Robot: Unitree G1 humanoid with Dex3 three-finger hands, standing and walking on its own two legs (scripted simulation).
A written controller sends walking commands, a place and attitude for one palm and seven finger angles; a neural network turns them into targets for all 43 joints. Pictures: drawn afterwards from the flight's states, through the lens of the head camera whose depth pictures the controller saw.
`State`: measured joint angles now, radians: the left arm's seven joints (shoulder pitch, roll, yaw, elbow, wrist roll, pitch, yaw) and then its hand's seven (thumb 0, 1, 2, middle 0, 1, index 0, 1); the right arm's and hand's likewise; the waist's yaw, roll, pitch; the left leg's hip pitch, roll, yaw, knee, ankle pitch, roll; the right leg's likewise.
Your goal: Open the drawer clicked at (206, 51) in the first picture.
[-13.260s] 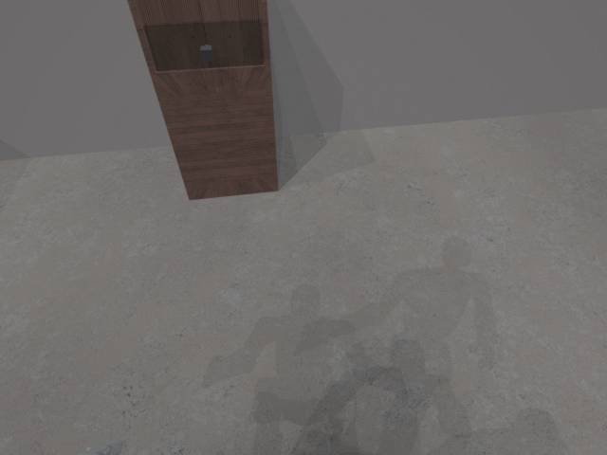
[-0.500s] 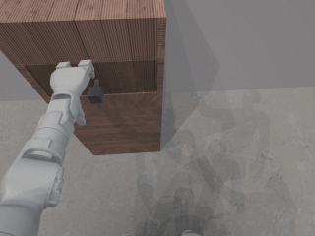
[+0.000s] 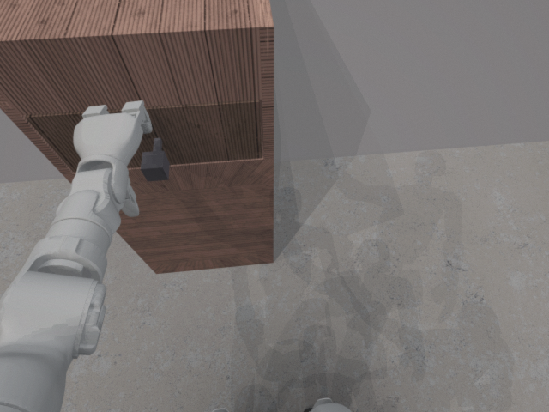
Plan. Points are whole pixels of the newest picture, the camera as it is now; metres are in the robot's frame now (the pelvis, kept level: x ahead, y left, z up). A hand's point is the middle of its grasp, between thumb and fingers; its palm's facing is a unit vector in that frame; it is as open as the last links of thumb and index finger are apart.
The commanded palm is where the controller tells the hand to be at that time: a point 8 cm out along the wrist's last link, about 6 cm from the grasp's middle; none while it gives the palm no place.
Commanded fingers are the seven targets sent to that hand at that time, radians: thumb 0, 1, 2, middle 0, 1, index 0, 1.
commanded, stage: re-aim the fingers above the handle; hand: left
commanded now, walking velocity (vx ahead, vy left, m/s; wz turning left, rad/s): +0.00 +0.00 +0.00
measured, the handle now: (156, 157) +0.55 +0.18 -0.03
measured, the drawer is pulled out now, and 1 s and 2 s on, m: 0.00 0.00 0.00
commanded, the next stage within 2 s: lower the fingers behind the handle in 1.48 s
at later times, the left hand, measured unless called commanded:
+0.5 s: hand (135, 162) +0.49 +0.19 +0.04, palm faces -0.06 -0.01 -1.00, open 13.8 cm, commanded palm +0.48 +0.18 +0.09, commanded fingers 0.00 -0.50 0.30 -0.30 -1.20 -0.30 -1.20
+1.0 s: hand (128, 166) +0.49 +0.20 +0.04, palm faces -0.05 -0.03 -1.00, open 13.8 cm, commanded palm +0.48 +0.19 +0.09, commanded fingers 0.00 -0.50 0.30 -0.30 -1.20 -0.30 -1.20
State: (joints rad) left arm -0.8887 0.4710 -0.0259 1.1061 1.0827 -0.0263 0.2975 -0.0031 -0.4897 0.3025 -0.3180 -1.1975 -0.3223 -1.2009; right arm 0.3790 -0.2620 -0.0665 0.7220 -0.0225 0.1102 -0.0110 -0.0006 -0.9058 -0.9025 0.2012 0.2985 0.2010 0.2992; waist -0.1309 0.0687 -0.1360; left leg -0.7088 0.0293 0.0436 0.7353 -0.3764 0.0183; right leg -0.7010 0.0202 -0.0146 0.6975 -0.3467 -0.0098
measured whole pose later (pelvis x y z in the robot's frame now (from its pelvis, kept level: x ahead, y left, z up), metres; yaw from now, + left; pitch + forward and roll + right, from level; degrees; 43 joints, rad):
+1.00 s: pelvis +0.00 +0.00 +0.00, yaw +1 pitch +19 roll -1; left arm -0.88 0.44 -0.08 1.08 1.08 -0.06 0.31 0.00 -0.49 0.30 -0.32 -1.20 -0.32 -1.20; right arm 0.38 -0.26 -0.07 0.74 -0.02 0.08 -0.02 0.00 -0.91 -0.90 0.20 0.30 0.20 0.30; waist -0.11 0.06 -0.13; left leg -0.70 0.02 0.03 0.73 -0.37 0.02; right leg -0.68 0.01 -0.03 0.69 -0.34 -0.01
